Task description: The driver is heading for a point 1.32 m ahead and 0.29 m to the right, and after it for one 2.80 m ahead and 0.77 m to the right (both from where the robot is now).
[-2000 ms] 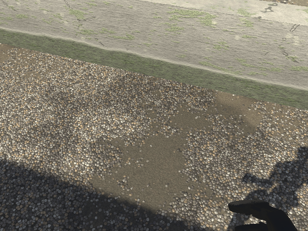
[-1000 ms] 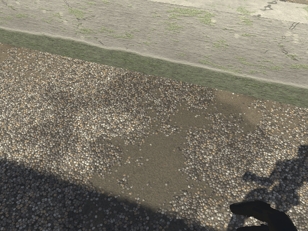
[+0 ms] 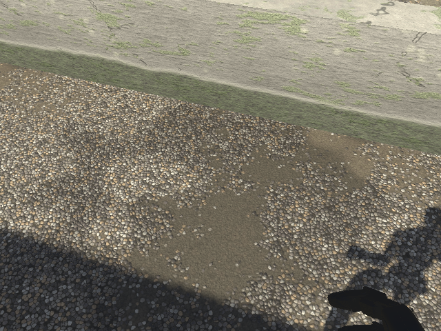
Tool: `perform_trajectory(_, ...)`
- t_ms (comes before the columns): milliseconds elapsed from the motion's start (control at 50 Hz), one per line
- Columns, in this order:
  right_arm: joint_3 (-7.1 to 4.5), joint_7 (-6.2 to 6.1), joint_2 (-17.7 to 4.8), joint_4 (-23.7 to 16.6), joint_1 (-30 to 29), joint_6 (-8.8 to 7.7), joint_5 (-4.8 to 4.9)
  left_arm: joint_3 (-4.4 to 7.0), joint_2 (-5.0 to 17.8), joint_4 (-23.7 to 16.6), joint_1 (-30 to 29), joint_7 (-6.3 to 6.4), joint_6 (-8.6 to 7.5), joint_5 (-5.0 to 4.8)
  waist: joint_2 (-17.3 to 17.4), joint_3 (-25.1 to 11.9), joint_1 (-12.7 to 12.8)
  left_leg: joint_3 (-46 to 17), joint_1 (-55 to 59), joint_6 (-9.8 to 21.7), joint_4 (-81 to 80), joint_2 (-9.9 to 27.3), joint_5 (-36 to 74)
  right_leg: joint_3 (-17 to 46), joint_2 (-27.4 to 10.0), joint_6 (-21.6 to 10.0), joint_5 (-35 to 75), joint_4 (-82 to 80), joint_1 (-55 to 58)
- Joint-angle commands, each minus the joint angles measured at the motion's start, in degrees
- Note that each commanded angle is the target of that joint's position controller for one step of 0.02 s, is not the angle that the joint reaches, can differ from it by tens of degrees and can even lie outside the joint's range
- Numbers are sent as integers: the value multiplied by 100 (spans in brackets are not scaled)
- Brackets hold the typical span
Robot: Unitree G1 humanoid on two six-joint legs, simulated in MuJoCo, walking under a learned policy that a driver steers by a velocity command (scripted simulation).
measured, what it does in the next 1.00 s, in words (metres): stands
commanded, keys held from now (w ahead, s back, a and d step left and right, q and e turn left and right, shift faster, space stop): w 1.00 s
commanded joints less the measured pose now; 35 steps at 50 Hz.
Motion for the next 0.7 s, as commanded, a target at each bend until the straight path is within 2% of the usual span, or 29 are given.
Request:
perform_trajectory(20,-130,1,-329,-611,-723,-90,3,143,445,-478,-330,-1,-113,63,-64,-590,-17,-238,300,218,-51,275,1349,881,-922,113,1727,-737,-16)
perform_trajectory(80,-149,26,-381,-584,-691,-95,25,158,504,-478,-368,-3,-128,21,-67,-438,-36,-230,241,199,-50,279,1248,892,-947,95,1715,-816,-73)
perform_trajectory(100,-162,7,-439,-579,-575,-111,25,201,650,-506,-306,10,-93,-55,-42,-315,-9,-157,128,161,-49,230,1745,867,-925,74,1850,-706,-42)
perform_trajectory(140,-156,-25,-437,-582,-621,-115,-10,189,604,-491,-198,22,-67,-29,68,-486,35,-142,224,171,-39,237,2020,853,-901,89,1955,-603,18)
perform_trajectory(160,-136,-11,-360,-594,-739,-100,-13,144,453,-460,-246,10,-96,61,49,-647,9,-217,360,216,-42,285,1536,880,-916,116,1834,-701,2)
perform_trajectory(200,-137,12,-345,-584,-703,-92,11,150,470,-478,-352,-3,-124,39,-75,-522,-28,-236,282,210,-71,284,1298,892,-928,101,1705,-785,-36)
perform_trajectory(240,-147,25,-376,-575,-695,-96,23,157,502,-474,-355,-3,-128,20,-58,-436,-34,-233,250,203,-67,285,1262,900,-940,94,1728,-824,-65)
perform_trajectory(260,-160,6,-434,-571,-580,-111,23,200,647,-503,-297,9,-93,-56,-35,-313,-7,-160,137,165,-66,236,1756,878,-918,74,1860,-715,-36)
perform_trajectory(300,-154,-25,-433,-575,-627,-115,-12,188,600,-490,-193,19,-66,-28,73,-485,36,-145,233,175,-55,243,2029,864,-895,89,1964,-612,23)
perform_trajectory(320,-133,-11,-355,-588,-745,-100,-15,143,450,-460,-243,7,-95,61,53,-647,9,-220,371,219,-59,291,1546,891,-910,116,1842,-710,6)
perform_trajectory(360,-135,13,-342,-577,-710,-92,8,149,467,-478,-348,-7,-124,40,-71,-524,-27,-240,293,213,-89,289,1309,903,-921,101,1717,-791,-31)
perform_trajectory(400,-145,25,-374,-568,-701,-97,20,156,500,-475,-350,-6,-128,21,-56,-441,-33,-238,261,206,-85,290,1273,912,-933,94,1742,-830,-58)
perform_trajectory(420,-158,6,-433,-564,-586,-111,20,198,644,-504,-291,6,-93,-55,-35,-319,-6,-163,149,168,-83,241,1766,891,-913,74,1876,-721,-29)
perform_trajectory(460,-152,-24,-431,-569,-632,-115,-15,186,598,-491,-188,16,-66,-28,71,-491,37,-147,247,177,-72,249,2038,878,-890,90,1978,-618,28)
perform_trajectory(480,-131,-11,-353,-580,-750,-100,-18,142,447,-461,-239,4,-95,62,52,-652,9,-223,384,221,-78,297,1555,904,-905,117,1852,-717,10)
perform_trajectory(520,-133,13,-340,-570,-716,-92,6,148,465,-480,-344,-10,-124,40,-73,-527,-27,-242,306,215,-108,295,1314,917,-916,102,1725,-800,-28)
perform_trajectory(580,-145,27,-380,-559,-698,-100,16,159,513,-475,-344,-8,-129,16,-39,-432,-38,-238,266,204,-103,297,1286,928,-932,92,1761,-845,-52)
perform_trajectory(600,-156,5,-432,-552,-585,-114,15,199,646,-499,-277,5,-94,-59,-20,-323,-4,-165,160,170,-102,249,1791,903,-905,73,1898,-729,-12)
perform_trajectory(640,-149,-26,-427,-559,-635,-116,-18,185,595,-488,-176,14,-66,-28,81,-496,40,-149,259,181,-91,256,2061,890,-880,89,1996,-625,42)
perform_trajectory(660,-129,-12,-349,-571,-755,-101,-21,141,444,-460,-231,1,-95,62,58,-655,10,-227,397,224,-99,305,1574,915,-895,117,1869,-724,19)
perform_trajectory(700,-131,12,-338,-562,-723,-92,3,147,461,-481,-339,-13,-124,41,-70,-530,-26,-247,317,218,-129,301,1327,931,-907,103,1743,-807,-19)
